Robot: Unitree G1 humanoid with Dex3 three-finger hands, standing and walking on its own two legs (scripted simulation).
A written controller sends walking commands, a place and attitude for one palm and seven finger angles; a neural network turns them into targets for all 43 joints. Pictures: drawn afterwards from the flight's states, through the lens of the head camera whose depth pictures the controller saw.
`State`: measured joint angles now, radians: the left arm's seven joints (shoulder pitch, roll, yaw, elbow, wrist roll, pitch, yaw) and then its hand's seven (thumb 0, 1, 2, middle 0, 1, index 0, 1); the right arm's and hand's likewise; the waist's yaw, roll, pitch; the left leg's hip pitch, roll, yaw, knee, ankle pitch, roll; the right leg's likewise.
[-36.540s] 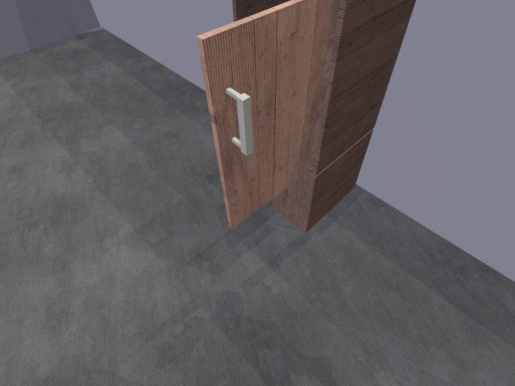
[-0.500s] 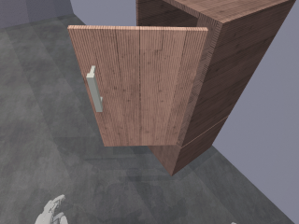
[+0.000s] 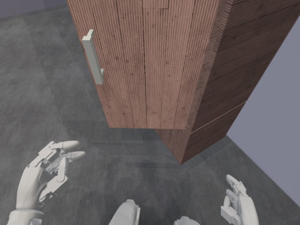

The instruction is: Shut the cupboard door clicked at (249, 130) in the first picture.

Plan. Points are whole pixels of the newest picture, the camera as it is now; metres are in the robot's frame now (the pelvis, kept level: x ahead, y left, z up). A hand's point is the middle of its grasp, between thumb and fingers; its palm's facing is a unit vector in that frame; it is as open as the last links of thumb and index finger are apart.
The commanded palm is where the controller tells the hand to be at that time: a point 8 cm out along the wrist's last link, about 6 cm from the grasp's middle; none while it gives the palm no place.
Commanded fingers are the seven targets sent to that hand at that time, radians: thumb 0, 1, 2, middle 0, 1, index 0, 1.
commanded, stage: raise the hand and make a fist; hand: left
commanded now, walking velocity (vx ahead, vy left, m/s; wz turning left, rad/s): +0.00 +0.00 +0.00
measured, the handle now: (95, 58) +0.52 +0.22 +0.16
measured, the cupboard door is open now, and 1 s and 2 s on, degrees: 57 57 57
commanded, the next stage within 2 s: bring the fist close to the handle in 1.32 s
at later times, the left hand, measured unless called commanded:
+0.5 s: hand (57, 160) +0.22 +0.23 +0.11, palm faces +0.08 -1.00 -0.03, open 3.3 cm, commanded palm +0.20 +0.27 +0.12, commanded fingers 0.00 0.90 0.90 -1.21 -1.40 -1.21 -1.40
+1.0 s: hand (56, 141) +0.24 +0.22 +0.16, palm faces +0.07 -1.00 -0.03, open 3.1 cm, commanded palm +0.21 +0.27 +0.16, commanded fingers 0.00 0.90 0.90 -1.30 -1.50 -1.30 -1.50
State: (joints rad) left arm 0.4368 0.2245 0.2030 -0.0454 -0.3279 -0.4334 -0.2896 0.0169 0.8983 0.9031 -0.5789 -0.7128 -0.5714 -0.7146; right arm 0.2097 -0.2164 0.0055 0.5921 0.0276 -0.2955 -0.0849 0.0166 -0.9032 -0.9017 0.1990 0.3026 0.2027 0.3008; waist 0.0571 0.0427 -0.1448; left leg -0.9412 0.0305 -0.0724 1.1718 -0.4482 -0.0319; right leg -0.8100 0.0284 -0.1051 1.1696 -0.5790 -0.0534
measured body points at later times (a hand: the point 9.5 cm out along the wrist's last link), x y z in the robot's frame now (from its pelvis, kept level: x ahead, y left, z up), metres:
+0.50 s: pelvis +0.01 +0.03 +0.03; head +0.04 +0.04 +0.48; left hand +0.21 +0.28 +0.12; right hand +0.20 -0.20 -0.03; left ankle +0.07 +0.14 -0.64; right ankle +0.00 -0.09 -0.64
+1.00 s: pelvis +0.01 +0.03 +0.06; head +0.01 +0.02 +0.51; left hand +0.23 +0.27 +0.16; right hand +0.19 -0.20 -0.01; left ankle +0.07 +0.14 -0.64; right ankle +0.00 -0.09 -0.64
